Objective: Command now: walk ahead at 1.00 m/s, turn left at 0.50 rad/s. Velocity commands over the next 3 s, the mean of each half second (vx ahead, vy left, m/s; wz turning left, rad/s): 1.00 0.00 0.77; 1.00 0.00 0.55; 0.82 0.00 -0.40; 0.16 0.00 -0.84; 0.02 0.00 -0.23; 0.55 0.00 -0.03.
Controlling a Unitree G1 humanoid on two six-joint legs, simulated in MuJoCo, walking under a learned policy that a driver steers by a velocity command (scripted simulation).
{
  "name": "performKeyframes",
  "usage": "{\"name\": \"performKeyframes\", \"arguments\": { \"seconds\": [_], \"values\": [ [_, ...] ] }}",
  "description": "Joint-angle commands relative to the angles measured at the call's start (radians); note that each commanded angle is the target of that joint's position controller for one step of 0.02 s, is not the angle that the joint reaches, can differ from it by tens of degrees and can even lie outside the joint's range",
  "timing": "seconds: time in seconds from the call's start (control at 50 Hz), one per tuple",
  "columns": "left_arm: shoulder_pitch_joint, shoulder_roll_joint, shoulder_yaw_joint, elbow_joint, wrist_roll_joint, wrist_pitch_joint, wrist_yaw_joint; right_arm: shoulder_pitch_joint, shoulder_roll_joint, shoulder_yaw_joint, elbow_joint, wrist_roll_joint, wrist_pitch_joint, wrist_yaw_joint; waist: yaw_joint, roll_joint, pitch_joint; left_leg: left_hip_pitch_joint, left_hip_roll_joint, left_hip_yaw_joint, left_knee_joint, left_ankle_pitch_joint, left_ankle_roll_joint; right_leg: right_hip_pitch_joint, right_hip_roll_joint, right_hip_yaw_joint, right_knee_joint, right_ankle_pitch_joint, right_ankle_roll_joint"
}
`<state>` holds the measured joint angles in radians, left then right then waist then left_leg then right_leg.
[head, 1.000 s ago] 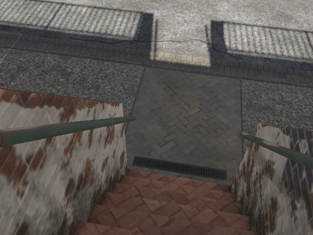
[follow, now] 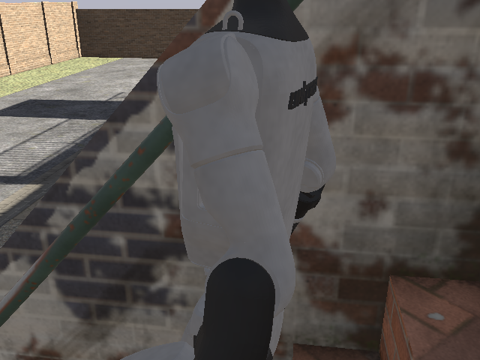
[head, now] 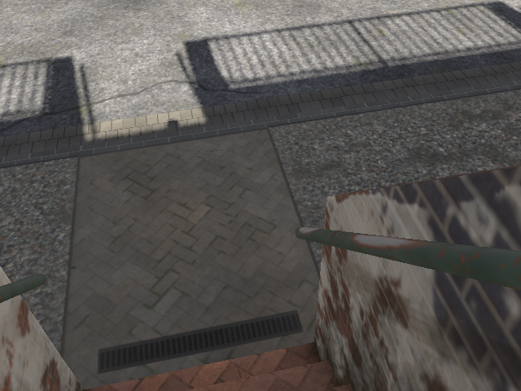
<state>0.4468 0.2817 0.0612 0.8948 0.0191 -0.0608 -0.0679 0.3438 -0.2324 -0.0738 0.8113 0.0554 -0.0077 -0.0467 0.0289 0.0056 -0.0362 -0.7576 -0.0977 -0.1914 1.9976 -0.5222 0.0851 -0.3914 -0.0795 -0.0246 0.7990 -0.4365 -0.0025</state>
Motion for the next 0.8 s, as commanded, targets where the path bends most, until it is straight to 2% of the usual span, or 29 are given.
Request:
{"name": "performKeyframes", "arguments": {
  "seconds": [0.02, 0.06, 0.1, 0.14, 0.24, 0.28, 0.3, 0.32, 0.34, 0.36, 0.38, 0.4, 0.42, 0.44, 0.46, 0.48, 0.5, 0.52, 0.56, 0.6, 0.62, 0.64, 0.66, 0.68, 0.7, 0.74, 0.76, 0.78, 0.8],
  "values": [
    [-0.13, -0.007, -0.058, -0.04, 0.019, 0.006, 0.065, 0.024, 0.058, 0.028, -0.152, 0.004, 0.063, -0.003, -0.128, -0.045, 0.201, -0.256, 0.164, -0.097, -0.447, 0.375, -0.089, -0.234, -0.45, 0.479, -0.267, 0.144, -0.209],
    [-0.141, 0.065, -0.051, -0.054, 0.037, 0.003, 0.13, -0.024, 0.028, 0.024, -0.173, -0.023, 0.077, 0.01, -0.12, -0.131, 0.155, -0.112, 0.132, -0.009, -0.493, 0.562, -0.129, -0.272, -0.33, 0.34, -0.218, 0.036, -0.14],
    [-0.119, 0.122, -0.016, -0.057, -0.021, -0.024, 0.163, -0.061, -0.017, 0.014, -0.194, -0.042, 0.066, 0.031, -0.099, -0.172, 0.128, -0.174, 0.139, -0.086, -0.759, 0.927, -0.092, -0.105, -0.287, 0.24, -0.071, -0.004, -0.052],
    [-0.079, 0.075, -0.03, -0.038, -0.025, -0.017, 0.195, -0.111, -0.039, 0.003, -0.198, -0.044, 0.053, 0.061, -0.091, -0.132, 0.137, 0.045, 0.115, -0.013, -0.992, 1.296, -0.081, -0.217, -0.207, 0.041, 0.045, -0.096, -0.02],
    [0.018, 0.114, 0.019, -0.017, -0.024, -0.043, 0.165, -0.183, -0.089, -0.002, -0.152, -0.052, 0.085, 0.081, 0.001, -0.105, 0.16, -0.005, 0.178, 0.063, -1.108, 1.369, -0.02, 0.055, -0.285, -0.036, 0.341, 0.01, 0.036],
    [-0.117, 0.092, 0.035, 0.008, -0.03, -0.056, 0.146, -0.02, -0.144, -0.03, -0.067, -0.039, 0.06, 0.065, -0.078, -0.285, 0.108, 0.104, 0.25, 0.145, -1.053, 1.128, 0.009, 0.016, -0.352, 0.016, 0.581, 0.151, 0.023],
    [-0.247, 0.088, 0.034, -0.059, -0.02, -0.041, 0.118, 0.174, -0.246, -0.069, -0.004, -0.037, 0.043, 0.054, -0.195, -0.121, 0.006, 0.536, 0.135, 0.333, -1.099, 1.05, 0.018, -0.134, -0.254, -0.142, 0.762, 0.442, 0.057],
    [-0.408, 0.173, 0.066, -0.11, -0.049, -0.033, 0.115, 0.526, -0.289, -0.103, 0.105, -0.04, 0.022, 0.033, -0.43, 0.083, -0.022, 0.941, 0.034, 0.446, -1.188, 0.984, 0.087, -0.361, -0.13, -0.218, 1.279, 0.534, 0.089],
    [-0.588, 0.132, 0.071, -0.182, -0.059, -0.032, 0.125, 0.698, -0.201, -0.071, 0.184, -0.066, 0.008, 0.041, -0.561, 0.402, 0.188, 1.055, 0.057, 0.287, -1.359, 0.959, 0.181, -0.783, 0.052, -0.202, 1.888, -0.054, 0.099],
    [-0.58, 0.03, 0.04, -0.328, 0.009, -0.062, 0.15, 0.541, -0.163, -0.032, 0.141, -0.043, -0.009, 0.065, -0.405, 0.663, 0.212, 0.989, 0.015, 0.016, -1.277, 1.224, 0.178, -0.984, 0.142, -0.023, 1.742, -0.408, 0.086],
    [-0.389, -0.04, 0.016, -0.352, 0.011, -0.081, 0.139, 0.372, -0.089, 0.0, 0.067, -0.055, -0.034, 0.075, -0.186, 0.546, 0.072, 0.994, 0.1, -0.248, -1.25, 1.313, 0.233, -0.991, 0.057, 0.124, 1.406, -0.376, 0.033],
    [-0.305, -0.049, 0.007, -0.336, 0.03, -0.078, 0.129, 0.254, -0.122, -0.013, 0.032, -0.057, -0.033, 0.077, -0.101, 0.289, -0.026, 0.927, 0.193, -0.347, -1.2, 1.133, 0.263, -0.96, -0.004, 0.168, 1.288, -0.354, 0.022],
    [-0.312, -0.032, 0.025, -0.273, 0.01, -0.055, 0.134, 0.159, -0.04, 0.003, 0.004, -0.053, -0.036, 0.073, -0.052, -0.012, -0.047, 0.712, 0.168, -0.3, -1.181, 0.908, 0.171, -0.848, -0.044, 0.165, 1.088, -0.071, -0.011],
    [-0.246, 0.016, 0.031, -0.285, -0.024, -0.044, 0.131, -0.035, -0.029, 0.01, -0.081, -0.004, -0.036, 0.041, 0.07, -0.083, -0.013, 0.345, 0.183, -0.346, -1.182, 0.923, 0.182, -0.612, -0.012, 0.138, 0.611, 0.251, 0.034],
    [-0.202, -0.045, 0.0, -0.318, -0.047, -0.045, 0.124, -0.222, -0.011, 0.025, -0.133, 0.01, -0.012, -0.005, 0.153, -0.114, 0.033, -0.024, 0.166, -0.323, -1.169, 0.756, 0.154, -0.232, -0.032, 0.118, 0.168, 0.561, 0.047],
    [-0.102, -0.054, 0.003, -0.244, -0.042, -0.055, 0.088, -0.237, -0.028, 0.029, -0.12, -0.028, -0.021, -0.033, 0.182, -0.102, -0.036, -0.289, 0.077, -0.341, -1.079, 0.656, 0.162, 0.24, 0.058, 0.056, 0.373, 0.872, 0.033],
    [-0.064, 0.015, 0.037, -0.234, -0.066, -0.064, 0.062, -0.287, -0.098, 0.009, -0.136, -0.012, -0.062, -0.046, 0.209, -0.055, -0.106, -0.215, 0.002, -0.333, -1.039, 0.485, 0.15, 0.301, 0.063, 0.127, 0.337, 1.114, 0.045],
    [-0.154, 0.011, 0.015, -0.279, -0.052, -0.024, 0.056, -0.237, -0.078, 0.003, -0.12, 0.038, -0.057, -0.065, 0.147, -0.071, -0.022, -0.14, 0.032, -0.222, -0.946, 0.244, 0.122, 0.246, -0.035, 0.196, -0.078, 1.227, 0.028],
    [-0.267, -0.012, 0.009, -0.325, 0.006, 0.032, 0.07, -0.047, -0.056, 0.011, -0.086, 0.018, -0.024, -0.052, -0.001, -0.052, 0.035, 0.141, 0.038, -0.252, -0.814, 0.348, 0.12, 0.173, -0.048, 0.171, -0.458, 0.963, -0.001],
    [0.003, 0.118, 0.056, -0.245, 0.047, 0.036, 0.058, -0.227, -0.073, 0.008, -0.15, -0.011, -0.022, -0.021, 0.177, 0.083, -0.09, 0.124, 0.048, -0.413, -0.499, 0.616, 0.131, 0.402, -0.097, 0.231, -0.14, 0.954, -0.05],
    [0.109, 0.131, 0.063, -0.211, 0.024, 0.047, 0.055, -0.167, -0.001, 0.026, -0.126, 0.008, -0.021, 0.006, 0.235, -0.028, -0.069, 0.111, -0.031, -0.242, -0.192, 0.524, 0.062, 0.529, -0.16, 0.179, -0.409, 0.955, -0.055],
    [0.181, 0.073, 0.031, -0.162, 0.028, 0.041, 0.044, -0.089, 0.134, 0.051, -0.121, -0.012, -0.024, 0.038, 0.207, -0.314, -0.048, -0.281, -0.21, -0.155, 0.284, -0.246, 0.012, 0.786, -0.225, 0.18, -0.111, 1.354, -0.049],
    [0.195, 0.091, 0.021, -0.116, 0.021, 0.047, 0.015, 0.08, 0.178, 0.068, -0.153, -0.016, -0.039, 0.038, 0.082, -0.672, -0.041, -0.514, -0.194, -0.154, 0.485, -0.488, 0.007, 0.871, -0.197, 0.233, 0.113, 1.714, -0.037],
    [0.233, 0.106, 0.031, -0.077, -0.034, 0.05, 0.005, 0.073, 0.118, 0.058, -0.164, -0.012, -0.05, 0.023, 0.067, -0.619, -0.036, -0.594, -0.119, -0.099, 0.471, -0.419, -0.006, 0.806, -0.177, 0.258, 0.048, 1.601, -0.054],
    [0.234, 0.061, 0.039, -0.033, -0.087, 0.041, -0.004, 0.047, 0.073, 0.052, -0.175, 0.013, -0.054, 0.013, 0.031, -0.327, -0.012, -0.669, -0.014, -0.018, 0.298, -0.214, 0.018, 0.731, -0.164, 0.331, -0.031, 1.187, -0.081],
    [0.079, 0.087, 0.025, 0.009, -0.094, 0.014, -0.008, -0.02, 0.132, 0.078, -0.239, 0.005, -0.038, 0.01, -0.093, -0.023, 0.123, -0.678, 0.098, -0.009, 0.227, -0.097, 0.029, 0.357, -0.269, 0.632, -0.102, 0.997, -0.12],
    [0.068, 0.022, 0.007, 0.005, -0.066, -0.009, 0.014, 0.002, 0.147, 0.079, -0.211, 0.008, -0.034, 0.02, -0.128, 0.037, 0.132, -0.662, 0.128, -0.138, 0.053, 0.153, 0.044, 0.221, -0.242, 0.578, -0.029, 0.844, -0.055],
    [-0.062, 0.061, 0.008, -0.013, -0.039, -0.006, 0.054, -0.056, 0.153, 0.096, -0.265, 0.006, -0.029, 0.027, -0.152, 0.002, 0.166, -0.648, 0.165, -0.139, -0.194, 0.275, 0.009, 0.088, -0.254, 0.657, -0.044, 0.677, -0.062],
    [-0.137, -0.003, -0.025, -0.047, -0.014, -0.003, 0.09, -0.07, 0.101, 0.088, -0.271, -0.016, -0.016, 0.025, -0.161, 0.141, 0.204, -0.462, 0.16, -0.108, -0.415, 0.513, -0.031, -0.156, -0.206, 0.609, -0.028, 0.489, -0.084]
  ]
}}
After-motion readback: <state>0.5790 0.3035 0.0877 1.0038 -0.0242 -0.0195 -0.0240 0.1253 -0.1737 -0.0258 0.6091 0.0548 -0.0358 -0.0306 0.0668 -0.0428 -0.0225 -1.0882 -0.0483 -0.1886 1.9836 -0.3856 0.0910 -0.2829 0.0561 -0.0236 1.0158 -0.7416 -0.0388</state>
